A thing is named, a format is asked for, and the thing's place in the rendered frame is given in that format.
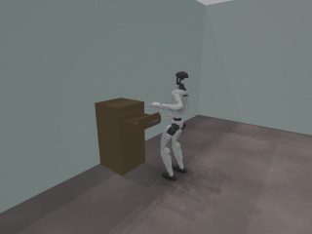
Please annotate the handle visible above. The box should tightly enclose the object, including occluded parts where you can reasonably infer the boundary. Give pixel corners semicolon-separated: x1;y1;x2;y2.
147;119;159;125

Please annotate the drawer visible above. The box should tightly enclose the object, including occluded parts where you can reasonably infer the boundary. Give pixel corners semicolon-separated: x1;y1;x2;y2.
120;112;161;133

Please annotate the robot left forearm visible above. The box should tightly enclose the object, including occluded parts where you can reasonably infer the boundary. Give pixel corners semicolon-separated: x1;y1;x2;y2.
159;103;181;111

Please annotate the right robot upper arm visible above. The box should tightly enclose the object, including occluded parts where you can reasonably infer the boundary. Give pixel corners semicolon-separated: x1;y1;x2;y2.
185;90;190;110

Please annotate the left robot thigh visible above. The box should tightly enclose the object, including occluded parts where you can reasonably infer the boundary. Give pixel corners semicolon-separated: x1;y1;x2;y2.
160;124;177;155

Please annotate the right robot shin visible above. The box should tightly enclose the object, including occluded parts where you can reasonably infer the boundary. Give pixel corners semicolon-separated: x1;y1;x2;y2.
173;148;184;169

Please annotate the robot left hand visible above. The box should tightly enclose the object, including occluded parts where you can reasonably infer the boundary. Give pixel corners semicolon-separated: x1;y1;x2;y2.
147;101;162;115

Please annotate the robot right hand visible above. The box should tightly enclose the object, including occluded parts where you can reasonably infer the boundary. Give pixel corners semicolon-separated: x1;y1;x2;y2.
163;113;175;124

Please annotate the cabinet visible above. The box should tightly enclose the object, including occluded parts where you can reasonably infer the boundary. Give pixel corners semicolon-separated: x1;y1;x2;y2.
95;97;145;176

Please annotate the left robot upper arm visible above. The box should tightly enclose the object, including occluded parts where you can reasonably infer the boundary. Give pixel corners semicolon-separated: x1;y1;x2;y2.
172;89;183;112

